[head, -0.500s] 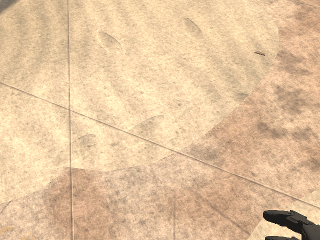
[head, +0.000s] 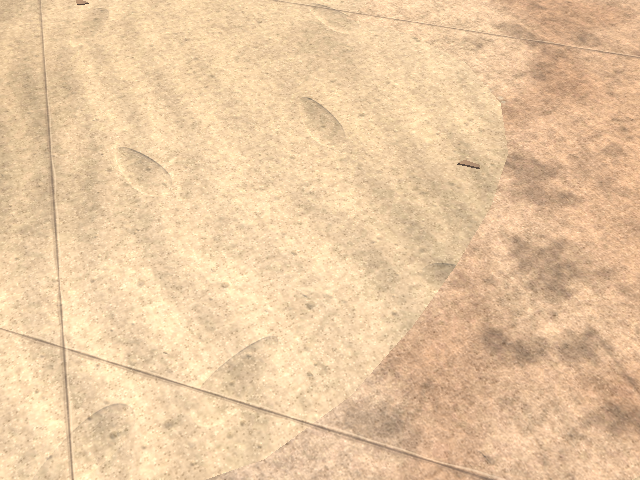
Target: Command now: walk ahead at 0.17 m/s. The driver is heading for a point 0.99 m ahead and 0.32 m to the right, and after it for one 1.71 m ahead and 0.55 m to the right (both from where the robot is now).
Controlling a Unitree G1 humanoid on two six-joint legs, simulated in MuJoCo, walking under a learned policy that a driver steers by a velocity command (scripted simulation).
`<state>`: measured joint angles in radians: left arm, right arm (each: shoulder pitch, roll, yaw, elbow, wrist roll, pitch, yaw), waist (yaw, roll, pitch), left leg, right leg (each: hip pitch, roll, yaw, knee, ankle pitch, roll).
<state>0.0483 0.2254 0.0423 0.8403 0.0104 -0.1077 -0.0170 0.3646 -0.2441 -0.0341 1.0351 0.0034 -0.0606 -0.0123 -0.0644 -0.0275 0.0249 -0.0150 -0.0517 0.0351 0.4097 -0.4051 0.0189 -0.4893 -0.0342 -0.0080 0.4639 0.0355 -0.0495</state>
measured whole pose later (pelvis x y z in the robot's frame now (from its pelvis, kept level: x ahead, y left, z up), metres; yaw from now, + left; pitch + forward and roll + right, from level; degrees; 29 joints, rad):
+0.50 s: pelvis +0.09 +0.00 +0.01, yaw +0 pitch +0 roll +0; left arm 0.18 0.21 0.04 0.99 0.01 -0.02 0.03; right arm 0.25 -0.21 -0.04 1.08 0.00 -0.02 -0.04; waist 0.00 -0.01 0.01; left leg -0.22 0.03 -0.01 0.52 -0.30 -0.02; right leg -0.30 0.01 -0.06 0.47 -0.17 -0.03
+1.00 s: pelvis +0.12 +0.01 +0.01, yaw +0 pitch -1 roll +0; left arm 0.17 0.20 0.05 1.08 -0.01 0.01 0.04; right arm 0.26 -0.19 -0.03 1.11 0.01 -0.01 -0.04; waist 0.00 0.00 0.02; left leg -0.15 0.02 0.01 0.53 -0.36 0.00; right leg -0.27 0.00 -0.04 0.55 -0.28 -0.03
